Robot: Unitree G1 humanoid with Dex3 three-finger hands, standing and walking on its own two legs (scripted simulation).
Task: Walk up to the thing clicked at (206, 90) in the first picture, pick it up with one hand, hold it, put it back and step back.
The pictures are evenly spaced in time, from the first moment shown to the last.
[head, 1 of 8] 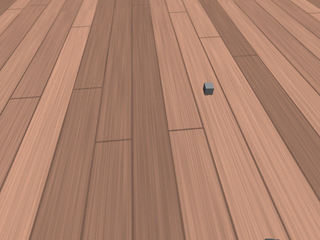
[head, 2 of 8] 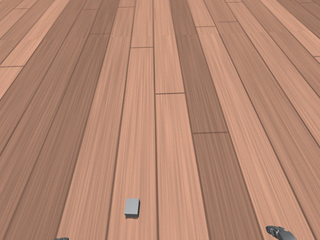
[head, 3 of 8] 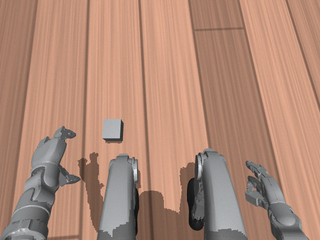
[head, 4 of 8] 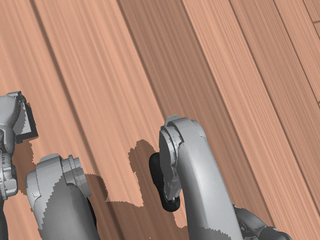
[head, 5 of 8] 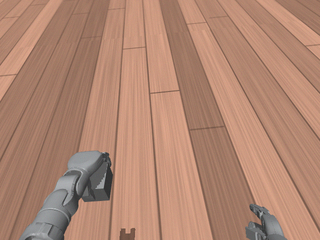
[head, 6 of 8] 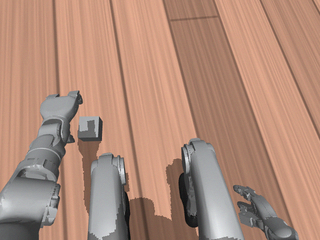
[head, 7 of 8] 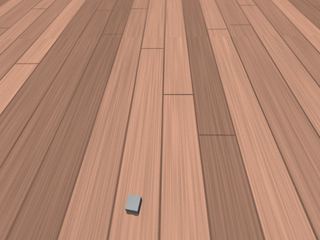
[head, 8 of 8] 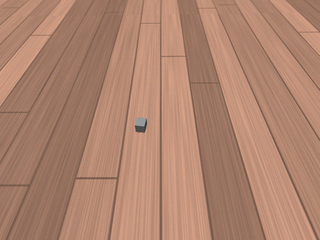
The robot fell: no
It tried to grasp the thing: yes
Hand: left
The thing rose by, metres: 0.66
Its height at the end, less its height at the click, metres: +0.00
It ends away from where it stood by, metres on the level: 0.01
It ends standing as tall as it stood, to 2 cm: yes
